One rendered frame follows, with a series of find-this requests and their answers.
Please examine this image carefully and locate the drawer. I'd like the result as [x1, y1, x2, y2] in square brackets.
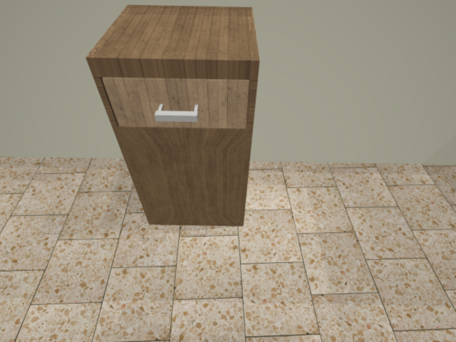
[102, 77, 249, 129]

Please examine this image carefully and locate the handle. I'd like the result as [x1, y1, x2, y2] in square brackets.
[155, 104, 198, 122]

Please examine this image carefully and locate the cabinet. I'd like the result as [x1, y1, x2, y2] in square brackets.
[85, 5, 259, 227]

